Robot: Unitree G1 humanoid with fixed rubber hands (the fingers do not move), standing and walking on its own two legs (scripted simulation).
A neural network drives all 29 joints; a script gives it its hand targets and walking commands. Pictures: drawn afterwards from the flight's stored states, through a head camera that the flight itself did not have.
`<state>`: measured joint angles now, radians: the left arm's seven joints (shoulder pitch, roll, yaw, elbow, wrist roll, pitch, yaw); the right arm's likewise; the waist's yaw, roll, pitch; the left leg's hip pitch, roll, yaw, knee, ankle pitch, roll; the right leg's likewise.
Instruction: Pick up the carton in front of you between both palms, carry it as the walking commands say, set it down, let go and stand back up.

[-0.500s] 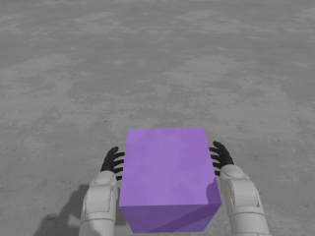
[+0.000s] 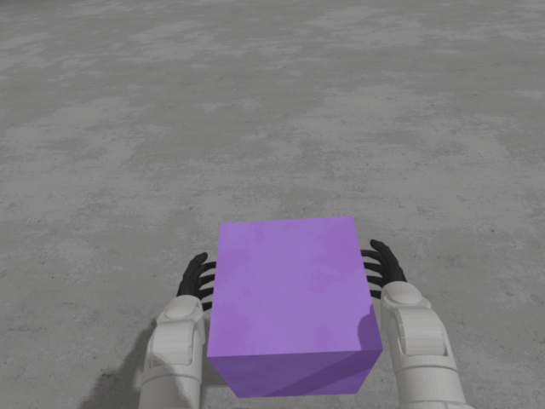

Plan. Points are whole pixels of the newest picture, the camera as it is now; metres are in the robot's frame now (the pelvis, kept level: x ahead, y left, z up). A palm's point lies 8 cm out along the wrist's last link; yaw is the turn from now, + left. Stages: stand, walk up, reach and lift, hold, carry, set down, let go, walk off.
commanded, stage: hold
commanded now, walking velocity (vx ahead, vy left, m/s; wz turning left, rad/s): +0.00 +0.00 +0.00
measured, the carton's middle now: (291, 312) +0.30 -0.01 -0.04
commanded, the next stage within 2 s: set down in 0.02 s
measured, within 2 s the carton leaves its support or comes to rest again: neither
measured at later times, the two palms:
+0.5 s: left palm (176, 317) +0.31 +0.19 -0.03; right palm (345, 281) +0.35 -0.11 -0.04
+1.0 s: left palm (208, 332) +0.38 +0.19 -0.24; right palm (337, 310) +0.40 -0.11 -0.24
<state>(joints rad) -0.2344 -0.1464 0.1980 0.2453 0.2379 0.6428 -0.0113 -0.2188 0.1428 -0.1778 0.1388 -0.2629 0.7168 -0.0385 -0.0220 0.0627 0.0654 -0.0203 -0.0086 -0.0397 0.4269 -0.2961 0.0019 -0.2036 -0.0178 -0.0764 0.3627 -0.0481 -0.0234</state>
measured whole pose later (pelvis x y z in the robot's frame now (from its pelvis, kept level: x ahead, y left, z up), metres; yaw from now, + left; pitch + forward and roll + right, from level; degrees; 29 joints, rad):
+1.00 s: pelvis -0.04 +0.01 -0.16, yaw +9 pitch +40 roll +2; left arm -0.75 -0.09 0.39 0.67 0.16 0.17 0.08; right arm -0.73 0.05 -0.43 0.60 -0.23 0.19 -0.02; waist -0.04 0.04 -0.19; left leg -1.51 -0.15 -0.07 1.38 -0.55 -0.01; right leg -1.65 0.06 0.12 1.28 -0.32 0.05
